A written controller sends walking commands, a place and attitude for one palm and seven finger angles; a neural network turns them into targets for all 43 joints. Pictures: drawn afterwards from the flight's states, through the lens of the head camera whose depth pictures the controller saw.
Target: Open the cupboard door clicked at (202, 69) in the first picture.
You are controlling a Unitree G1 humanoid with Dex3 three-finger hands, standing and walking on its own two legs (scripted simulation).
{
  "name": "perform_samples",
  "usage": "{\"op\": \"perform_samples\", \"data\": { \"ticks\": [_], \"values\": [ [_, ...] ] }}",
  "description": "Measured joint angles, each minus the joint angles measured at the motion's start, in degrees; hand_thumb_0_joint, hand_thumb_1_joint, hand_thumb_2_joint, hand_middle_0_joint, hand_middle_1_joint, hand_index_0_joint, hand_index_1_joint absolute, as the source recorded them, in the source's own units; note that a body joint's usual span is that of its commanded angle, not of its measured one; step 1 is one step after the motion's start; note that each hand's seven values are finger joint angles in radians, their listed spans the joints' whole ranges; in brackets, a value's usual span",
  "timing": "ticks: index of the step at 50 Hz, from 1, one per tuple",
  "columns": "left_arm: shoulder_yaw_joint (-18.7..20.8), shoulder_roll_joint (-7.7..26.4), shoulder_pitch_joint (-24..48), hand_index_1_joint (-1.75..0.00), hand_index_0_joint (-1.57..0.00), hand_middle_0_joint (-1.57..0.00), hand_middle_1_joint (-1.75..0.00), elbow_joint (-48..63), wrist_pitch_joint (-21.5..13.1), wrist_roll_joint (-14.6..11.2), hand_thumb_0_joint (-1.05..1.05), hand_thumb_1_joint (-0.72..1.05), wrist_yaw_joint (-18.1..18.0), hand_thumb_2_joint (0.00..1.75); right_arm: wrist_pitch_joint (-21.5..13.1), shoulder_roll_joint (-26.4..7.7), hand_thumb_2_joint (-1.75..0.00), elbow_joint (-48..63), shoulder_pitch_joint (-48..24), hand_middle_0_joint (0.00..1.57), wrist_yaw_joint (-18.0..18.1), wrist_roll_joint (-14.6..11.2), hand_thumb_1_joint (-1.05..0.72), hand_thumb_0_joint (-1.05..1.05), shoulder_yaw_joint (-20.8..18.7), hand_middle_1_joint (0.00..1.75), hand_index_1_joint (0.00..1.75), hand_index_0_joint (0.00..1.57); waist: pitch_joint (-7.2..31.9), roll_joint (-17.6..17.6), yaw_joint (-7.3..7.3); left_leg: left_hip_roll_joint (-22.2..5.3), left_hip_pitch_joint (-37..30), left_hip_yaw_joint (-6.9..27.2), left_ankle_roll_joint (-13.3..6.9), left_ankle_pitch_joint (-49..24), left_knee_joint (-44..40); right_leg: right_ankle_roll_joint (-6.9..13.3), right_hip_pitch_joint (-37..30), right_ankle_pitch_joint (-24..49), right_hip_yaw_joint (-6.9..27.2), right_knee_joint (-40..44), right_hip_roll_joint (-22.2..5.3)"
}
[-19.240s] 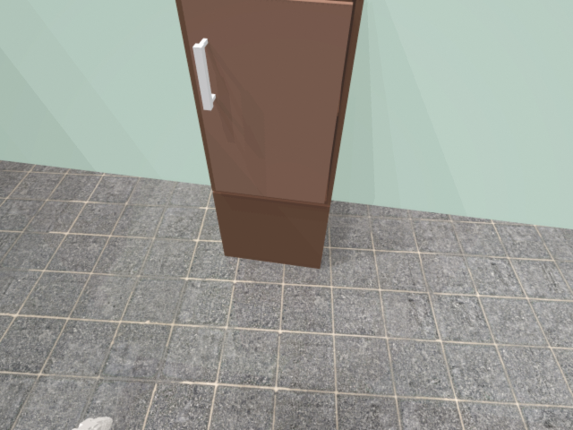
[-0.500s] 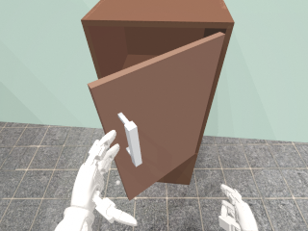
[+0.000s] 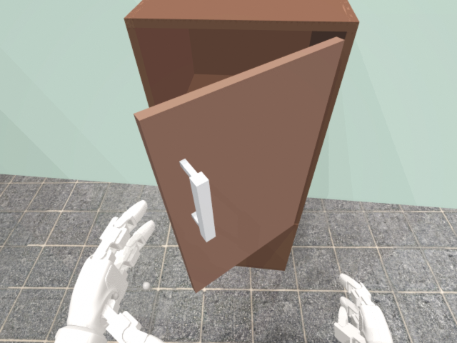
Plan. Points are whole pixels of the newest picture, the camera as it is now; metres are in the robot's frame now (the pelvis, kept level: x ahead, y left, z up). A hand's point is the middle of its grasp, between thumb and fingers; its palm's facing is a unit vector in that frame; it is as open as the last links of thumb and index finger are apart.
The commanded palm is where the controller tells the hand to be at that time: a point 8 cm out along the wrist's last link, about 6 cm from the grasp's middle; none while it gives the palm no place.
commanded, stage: draw the hand back to the body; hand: left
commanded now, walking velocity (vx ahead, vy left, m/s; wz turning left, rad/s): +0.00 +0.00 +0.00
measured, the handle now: (197, 202) +0.32 +0.08 +0.11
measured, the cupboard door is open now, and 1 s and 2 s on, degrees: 42 42 42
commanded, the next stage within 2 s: step back with the hand held close in 1.56 s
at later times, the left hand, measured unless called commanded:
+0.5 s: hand (102, 276) +0.18 +0.17 +0.14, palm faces -0.02 -1.00 -0.09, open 16.2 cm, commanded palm +0.14 +0.24 +0.16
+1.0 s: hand (44, 237) +0.20 +0.24 +0.18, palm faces +0.34 -0.86 -0.39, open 11.3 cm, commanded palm +0.16 +0.29 +0.20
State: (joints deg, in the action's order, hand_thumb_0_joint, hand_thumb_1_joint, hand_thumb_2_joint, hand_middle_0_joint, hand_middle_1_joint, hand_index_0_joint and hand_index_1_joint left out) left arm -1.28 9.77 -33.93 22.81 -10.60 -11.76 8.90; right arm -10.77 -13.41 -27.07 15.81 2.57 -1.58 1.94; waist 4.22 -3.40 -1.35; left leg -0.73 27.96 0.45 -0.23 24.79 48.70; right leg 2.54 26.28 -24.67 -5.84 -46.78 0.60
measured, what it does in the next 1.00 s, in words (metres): stands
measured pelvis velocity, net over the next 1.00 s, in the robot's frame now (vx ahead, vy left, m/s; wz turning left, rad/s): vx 0.02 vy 0.02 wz -0.03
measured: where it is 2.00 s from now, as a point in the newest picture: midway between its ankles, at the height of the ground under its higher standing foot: outside the picture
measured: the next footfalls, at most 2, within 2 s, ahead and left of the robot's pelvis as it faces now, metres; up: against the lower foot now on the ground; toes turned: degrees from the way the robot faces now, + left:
none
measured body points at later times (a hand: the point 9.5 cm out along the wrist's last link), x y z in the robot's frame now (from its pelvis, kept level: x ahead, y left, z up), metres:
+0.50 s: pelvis +0.00 +0.01 +0.01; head -0.02 +0.00 +0.46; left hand +0.17 +0.23 +0.15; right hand +0.19 -0.20 -0.04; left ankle +0.00 +0.12 -0.70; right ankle +0.00 -0.09 -0.70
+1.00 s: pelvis +0.02 +0.02 +0.04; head +0.00 +0.00 +0.49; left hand +0.18 +0.29 +0.20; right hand +0.20 -0.20 -0.04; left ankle +0.00 +0.12 -0.70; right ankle +0.00 -0.09 -0.70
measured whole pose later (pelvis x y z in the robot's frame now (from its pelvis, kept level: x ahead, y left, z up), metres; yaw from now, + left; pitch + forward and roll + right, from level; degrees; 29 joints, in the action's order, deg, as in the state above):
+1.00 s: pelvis +0.02 +0.02 +0.04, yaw -2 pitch -4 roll -1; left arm 12.8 18.6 -30.6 26.1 -4.0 -2.6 -6.4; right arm -7.2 -12.4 -35.4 11.2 4.2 0.4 2.6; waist -1.3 -3.5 -4.0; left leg 0.3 5.7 -2.1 -1.6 15.9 25.8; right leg 0.8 4.7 -14.8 -3.0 -23.8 0.4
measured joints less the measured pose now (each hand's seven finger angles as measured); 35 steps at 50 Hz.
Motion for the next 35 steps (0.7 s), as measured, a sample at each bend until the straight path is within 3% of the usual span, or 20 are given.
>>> {"op": "perform_samples", "data": {
  "ticks": [8, 25, 30, 35],
  "values": [
    [0.1, 1.1, 0.0, -0.30, -0.15, -0.15, -0.30, 2.8, 2.8, 1.0, -0.01, -0.50, -1.3, 0.30, 0.0, 0.9, -0.90, 0.3, -0.1, 0.20, 0.0, -0.3, -0.90, 0.01, 0.5, 0.30, 0.30, 0.20, 0.3, -0.1, -0.10, 0.2, -1.1, -0.6, -0.5, -0.1, -0.4, -0.5, -0.9, 0.3, 0.6, 0.4, -0.2],
    [7.6, 4.3, 2.3, -0.30, -0.15, -0.15, -0.30, 4.3, 9.0, -3.1, -0.01, -0.47, 2.7, 0.31, -1.5, 0.0, -0.90, -2.2, -1.1, 0.20, 1.3, -1.0, -0.90, 0.01, 1.7, 0.30, 0.30, 0.20, -0.3, -0.4, -1.32, 0.5, -6.3, -0.2, -1.0, -1.8, -4.6, -1.1, -6.8, 2.5, 0.3, 5.8, -0.2],
    [7.1, 6.4, 1.9, -0.30, -0.16, -0.16, -0.30, 5.6, 8.8, 5.0, -0.01, -0.37, -7.9, 0.36, -0.4, 0.6, -0.90, -3.3, -2.2, 0.20, 2.5, 0.4, -0.90, 0.01, 1.7, 0.30, 0.30, 0.20, -2.4, -0.2, -1.85, 0.1, -10.6, -0.8, -1.0, -3.5, -8.8, -1.1, -11.1, 4.7, 0.9, 10.5, 0.3],
    [7.7, 6.6, 1.6, -0.30, -0.16, -0.16, -0.30, 5.0, 7.9, 8.3, -0.01, -0.22, -13.2, 0.42, 0.8, 0.9, -0.90, -4.8, -2.8, 0.20, 2.7, 1.3, -0.90, 0.01, 1.7, 0.30, 0.30, 0.20, -4.3, 0.2, -2.03, 0.3, -14.8, -1.3, -1.1, -5.8, -14.0, -1.3, -15.1, 7.1, 1.5, 15.6, 0.3]
  ]
}}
